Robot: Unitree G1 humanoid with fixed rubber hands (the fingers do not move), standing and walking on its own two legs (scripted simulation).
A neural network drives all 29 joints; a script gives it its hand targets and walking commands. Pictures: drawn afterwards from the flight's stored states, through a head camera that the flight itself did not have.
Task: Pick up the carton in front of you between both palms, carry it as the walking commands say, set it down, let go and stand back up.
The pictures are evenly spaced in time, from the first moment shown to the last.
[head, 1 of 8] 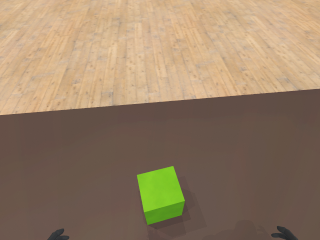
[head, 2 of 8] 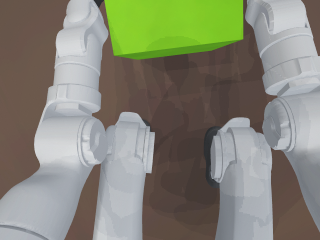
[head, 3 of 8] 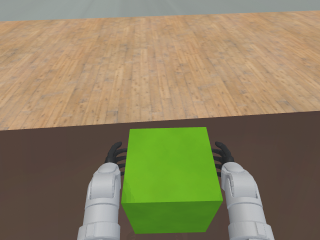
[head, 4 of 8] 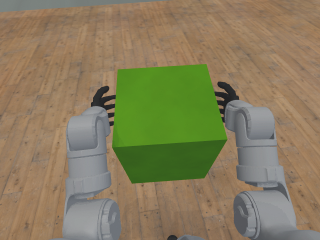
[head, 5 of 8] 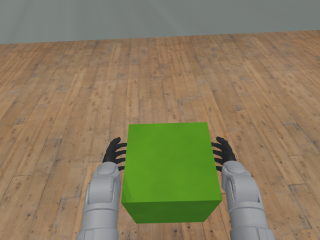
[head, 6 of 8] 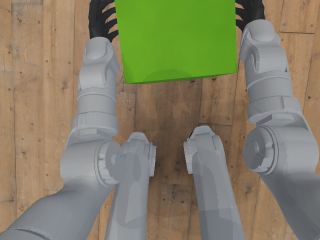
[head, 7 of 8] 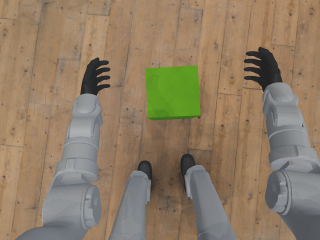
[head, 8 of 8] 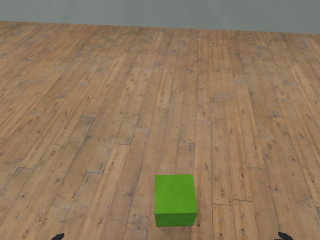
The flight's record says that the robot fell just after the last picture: no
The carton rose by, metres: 0.67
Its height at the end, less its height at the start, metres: -0.15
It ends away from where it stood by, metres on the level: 2.64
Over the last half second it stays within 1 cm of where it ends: yes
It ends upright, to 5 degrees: yes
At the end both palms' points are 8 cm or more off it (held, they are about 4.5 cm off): yes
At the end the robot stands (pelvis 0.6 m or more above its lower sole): yes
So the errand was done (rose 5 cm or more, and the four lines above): yes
